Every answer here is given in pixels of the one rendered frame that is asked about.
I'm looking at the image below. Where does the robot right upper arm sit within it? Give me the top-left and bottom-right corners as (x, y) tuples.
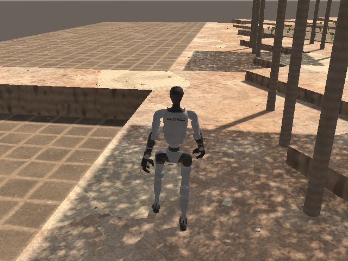
(187, 110), (201, 140)

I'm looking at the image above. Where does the right robot forearm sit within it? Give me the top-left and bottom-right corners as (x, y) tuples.
(195, 132), (204, 151)

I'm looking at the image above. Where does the left robot hand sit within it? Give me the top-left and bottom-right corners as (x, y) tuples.
(141, 158), (154, 173)

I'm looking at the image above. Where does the right robot hand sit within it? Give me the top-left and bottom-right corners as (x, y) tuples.
(192, 148), (205, 159)

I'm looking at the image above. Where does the robot left upper arm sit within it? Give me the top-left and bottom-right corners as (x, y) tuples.
(150, 109), (165, 140)

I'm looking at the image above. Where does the left robot shin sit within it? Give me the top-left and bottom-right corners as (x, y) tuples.
(154, 170), (162, 206)

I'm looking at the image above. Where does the robot shin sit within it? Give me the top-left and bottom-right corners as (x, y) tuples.
(181, 187), (189, 223)
(154, 170), (162, 206)

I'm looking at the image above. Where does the left robot forearm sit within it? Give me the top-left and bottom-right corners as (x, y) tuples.
(143, 132), (156, 159)

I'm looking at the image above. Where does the right robot shin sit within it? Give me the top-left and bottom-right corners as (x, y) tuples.
(181, 187), (189, 223)

